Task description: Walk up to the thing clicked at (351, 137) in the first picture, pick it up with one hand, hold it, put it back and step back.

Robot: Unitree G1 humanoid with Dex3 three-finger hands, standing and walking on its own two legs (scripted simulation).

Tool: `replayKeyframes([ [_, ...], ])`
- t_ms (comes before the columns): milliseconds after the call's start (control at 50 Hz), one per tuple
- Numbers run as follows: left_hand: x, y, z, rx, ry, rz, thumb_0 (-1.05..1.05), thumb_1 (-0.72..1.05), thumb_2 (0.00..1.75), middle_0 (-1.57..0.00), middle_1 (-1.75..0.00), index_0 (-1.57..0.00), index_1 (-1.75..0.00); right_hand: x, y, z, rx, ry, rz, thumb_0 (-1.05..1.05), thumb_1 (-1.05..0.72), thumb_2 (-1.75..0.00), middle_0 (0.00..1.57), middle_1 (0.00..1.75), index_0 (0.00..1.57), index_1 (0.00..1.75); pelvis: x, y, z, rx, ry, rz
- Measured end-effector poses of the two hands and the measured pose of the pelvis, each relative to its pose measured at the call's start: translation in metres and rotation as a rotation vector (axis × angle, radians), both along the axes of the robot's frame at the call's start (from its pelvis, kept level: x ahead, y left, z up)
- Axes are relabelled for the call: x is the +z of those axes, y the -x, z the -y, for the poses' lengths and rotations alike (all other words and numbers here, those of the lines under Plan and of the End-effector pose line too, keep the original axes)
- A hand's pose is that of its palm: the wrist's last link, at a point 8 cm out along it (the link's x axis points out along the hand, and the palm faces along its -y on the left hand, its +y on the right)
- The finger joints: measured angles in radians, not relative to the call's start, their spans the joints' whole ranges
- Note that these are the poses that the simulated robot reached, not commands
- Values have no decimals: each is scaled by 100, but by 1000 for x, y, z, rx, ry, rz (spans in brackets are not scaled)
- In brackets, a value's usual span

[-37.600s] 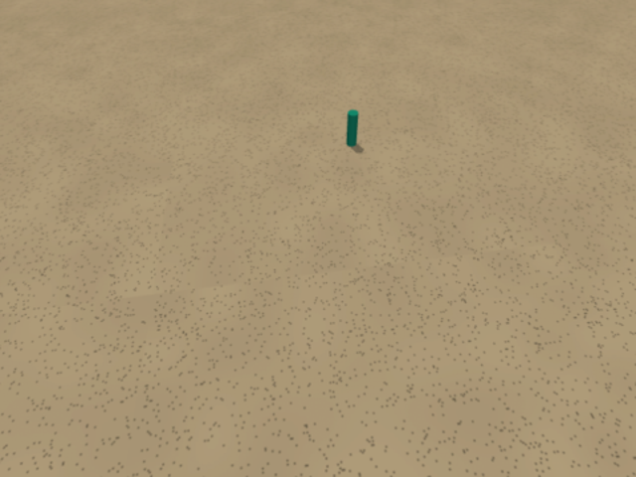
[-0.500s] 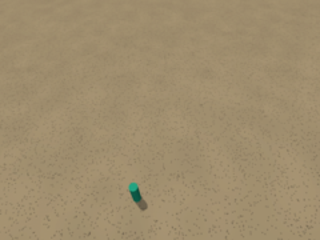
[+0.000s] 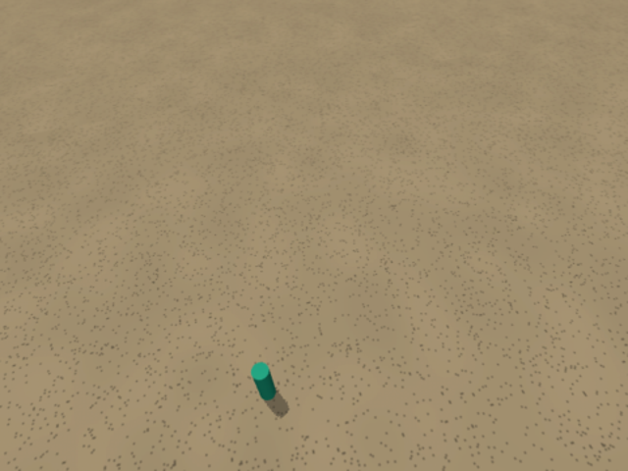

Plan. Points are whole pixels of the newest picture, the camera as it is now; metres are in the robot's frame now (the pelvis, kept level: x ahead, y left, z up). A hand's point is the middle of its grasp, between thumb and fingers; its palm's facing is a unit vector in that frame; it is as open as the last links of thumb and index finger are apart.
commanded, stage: stand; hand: left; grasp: from the side
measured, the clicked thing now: (264, 382) +0.46 +0.20 -0.69
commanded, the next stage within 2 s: step back in 0.08 s
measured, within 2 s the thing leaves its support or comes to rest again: neither
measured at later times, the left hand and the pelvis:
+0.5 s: hand out of the picture +0.09 +0.32 -0.18, palm faces -0.03 -0.93 -0.36, open 7.4 cm; pelvis -0.06 +0.06 -0.02, yaw +0 degrees
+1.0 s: hand out of the picture -0.06 +0.30 -0.16, palm faces -0.08 -0.91 -0.40, open 7.4 cm; pelvis -0.17 +0.05 -0.02, yaw -6 degrees
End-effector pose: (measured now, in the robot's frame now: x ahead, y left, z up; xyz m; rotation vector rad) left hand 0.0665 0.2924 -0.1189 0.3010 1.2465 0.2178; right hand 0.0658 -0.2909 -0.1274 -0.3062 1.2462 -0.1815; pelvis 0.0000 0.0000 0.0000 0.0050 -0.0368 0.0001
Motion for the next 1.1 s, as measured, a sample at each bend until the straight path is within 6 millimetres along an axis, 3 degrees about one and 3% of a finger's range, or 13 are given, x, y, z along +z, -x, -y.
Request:
replayKeyframes([
  [140,-2,0,-4,16,-1,4,1,90,89,-20,-30,-20,-30,-2,0,3,-10,2,-11,1,-90,-89,20,30,21,30,-3,4,0,1,6,-11],
  [260,-7,-2,-27,-19,-32,23,1,90,89,-20,-30,-20,-30,-1,8,5,-20,45,-10,1,-90,-89,20,30,21,30,-11,26,-17,-8,0,-21],
  [380,-28,-19,-63,-54,-35,91,1,90,89,-20,-30,-20,-30,0,41,-11,-14,118,-26,1,-90,-90,20,30,21,30,-29,45,-45,-2,9,-22],
  [480,-27,-16,-69,-63,-23,99,1,91,89,-20,-30,-20,-29,12,75,-32,-28,120,-69,1,-90,-89,20,30,21,30,-20,60,-55,-2,26,-22],
  [680,-25,38,-69,-117,-14,23,1,91,89,-20,-30,-20,-29,8,95,-48,-60,97,44,1,-90,-89,20,31,21,30,-18,94,-66,-64,21,-14],
  [840,-18,83,-58,-139,-53,46,1,91,89,-20,-30,-20,-29,-14,122,-32,-68,48,107,1,-90,-89,21,31,21,30,-31,135,-51,-107,18,1],
  [960,-1,121,-51,-119,-59,65,1,90,89,-20,-30,-20,-30,-7,150,-25,-73,40,100,1,-90,-89,20,30,21,30,-21,162,-46,-106,-18,3],
  [1100,1,135,-56,-125,-54,154,1,90,89,-20,-30,-20,-30,-3,196,-24,-28,85,45,1,-90,-89,20,30,21,30,-22,200,-52,-55,-12,-13],
])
